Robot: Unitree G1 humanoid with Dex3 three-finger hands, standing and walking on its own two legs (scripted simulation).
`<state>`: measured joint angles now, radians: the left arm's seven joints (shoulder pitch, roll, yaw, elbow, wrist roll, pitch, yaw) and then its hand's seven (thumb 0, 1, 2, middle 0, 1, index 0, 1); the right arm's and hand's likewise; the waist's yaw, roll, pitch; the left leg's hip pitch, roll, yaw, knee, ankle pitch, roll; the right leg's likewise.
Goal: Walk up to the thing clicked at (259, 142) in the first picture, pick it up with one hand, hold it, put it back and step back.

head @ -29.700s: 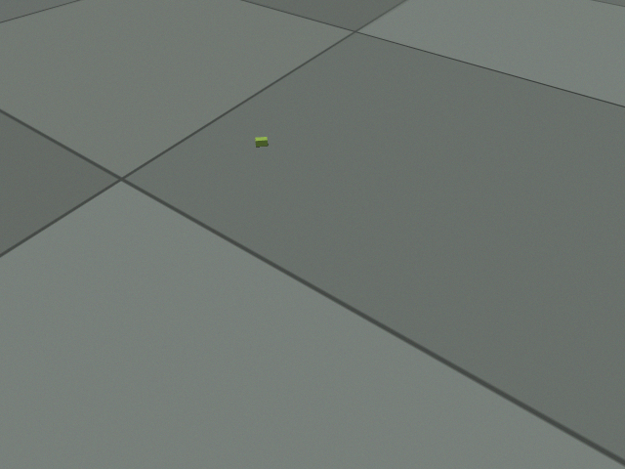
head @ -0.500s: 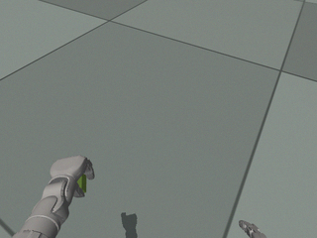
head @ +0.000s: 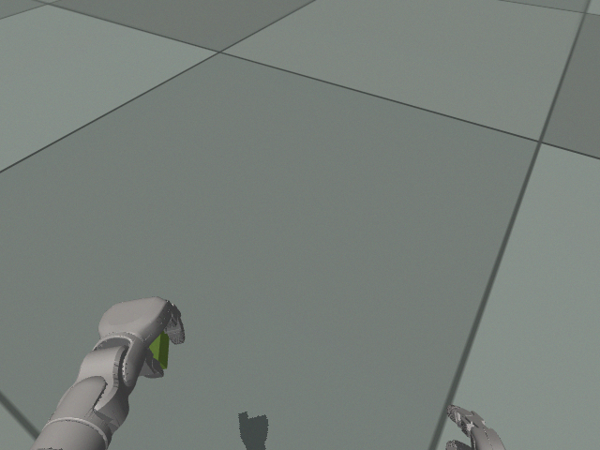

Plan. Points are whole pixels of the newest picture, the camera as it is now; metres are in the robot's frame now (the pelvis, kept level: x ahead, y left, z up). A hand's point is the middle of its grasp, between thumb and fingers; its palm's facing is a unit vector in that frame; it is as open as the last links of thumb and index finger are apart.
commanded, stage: hold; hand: left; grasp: from above
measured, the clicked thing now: (153, 345) +0.31 +0.23 -0.07
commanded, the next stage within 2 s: crouch in 0.98 s
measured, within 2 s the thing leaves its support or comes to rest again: neither
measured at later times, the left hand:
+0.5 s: hand (143, 352) +0.28 +0.22 -0.03, palm faces -0.44 -0.09 -0.90, open 6.9 cm
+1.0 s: hand (145, 342) +0.30 +0.22 -0.03, palm faces -0.43 -0.09 -0.90, open 7.0 cm
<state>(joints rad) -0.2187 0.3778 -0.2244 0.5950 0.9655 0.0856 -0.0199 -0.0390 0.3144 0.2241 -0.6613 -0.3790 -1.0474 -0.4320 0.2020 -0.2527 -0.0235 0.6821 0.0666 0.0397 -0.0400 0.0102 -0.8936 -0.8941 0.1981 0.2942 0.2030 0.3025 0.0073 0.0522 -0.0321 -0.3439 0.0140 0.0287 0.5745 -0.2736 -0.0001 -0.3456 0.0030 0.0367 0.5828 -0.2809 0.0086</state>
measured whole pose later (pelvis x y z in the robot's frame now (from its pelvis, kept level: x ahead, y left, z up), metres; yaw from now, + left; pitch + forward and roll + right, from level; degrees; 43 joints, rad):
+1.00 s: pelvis +0.01 +0.00 +0.01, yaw +0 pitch +1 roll +0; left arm -0.22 0.38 -0.22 0.58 0.97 0.08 -0.03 -0.03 0.29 0.26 -0.66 -0.42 -1.00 -0.48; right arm 0.19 -0.25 -0.02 0.69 0.08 0.05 -0.05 0.01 -0.89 -0.89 0.20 0.29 0.20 0.30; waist 0.02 0.05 -0.01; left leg -0.26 0.01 0.03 0.48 -0.24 0.00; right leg -0.27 0.00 0.04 0.49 -0.25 0.01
